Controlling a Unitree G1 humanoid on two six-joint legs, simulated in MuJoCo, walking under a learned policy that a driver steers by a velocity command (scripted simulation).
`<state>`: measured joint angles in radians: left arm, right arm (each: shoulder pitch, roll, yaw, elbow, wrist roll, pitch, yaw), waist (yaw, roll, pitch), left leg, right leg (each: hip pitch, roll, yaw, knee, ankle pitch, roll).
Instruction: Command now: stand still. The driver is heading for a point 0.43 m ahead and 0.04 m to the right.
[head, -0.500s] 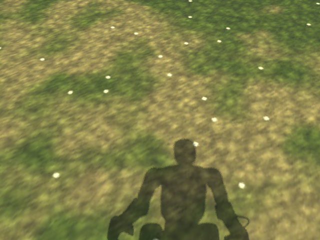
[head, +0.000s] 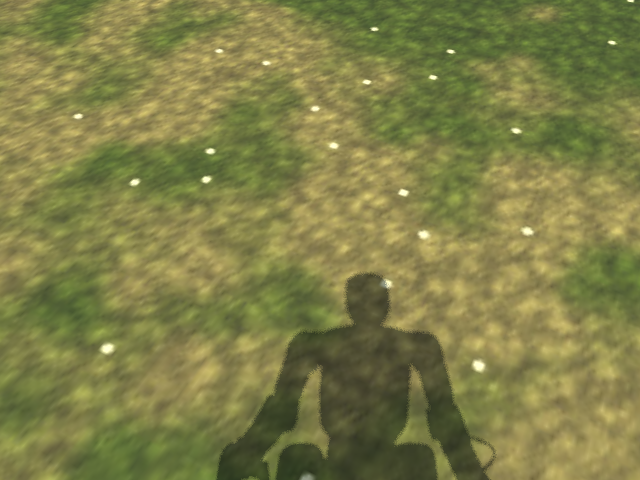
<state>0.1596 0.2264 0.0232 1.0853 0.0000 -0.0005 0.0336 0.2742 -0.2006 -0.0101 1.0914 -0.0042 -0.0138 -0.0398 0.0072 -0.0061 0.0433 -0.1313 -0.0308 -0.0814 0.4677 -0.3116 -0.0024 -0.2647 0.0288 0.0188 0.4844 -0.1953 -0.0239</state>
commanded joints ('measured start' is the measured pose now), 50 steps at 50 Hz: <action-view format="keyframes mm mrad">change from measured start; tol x32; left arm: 1 12 107 16 -31 0 -7 3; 50 -53 126 21 -142 29 -112 -50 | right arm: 1 63 -96 -15 -14 0 -6 -4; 50 105 -65 -53 -166 4 -42 -5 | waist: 1 0 6 -3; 34 -61 140 120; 40 90 -272 -466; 50 -74 -61 -87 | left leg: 1 -129 29 -12 -92 114 19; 14 -309 9 54 129 -188 78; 20 260 313 -442 -324 -342 246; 34 89 253 -48 -383 374 160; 38 124 219 37 73 974 86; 40 -417 -47 32 770 -186 -15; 41 -474 -21 -89 918 -267 -1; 50 -257 140 27 453 38 -13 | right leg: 1 99 -56 58 -77 51 -30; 16 -25 -286 457 -288 -612 -210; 24 -735 -95 12 591 -162 -40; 38 171 16 -105 61 140 -106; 40 754 -454 625 -70 113 -349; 50 -47 -233 23 -258 721 -235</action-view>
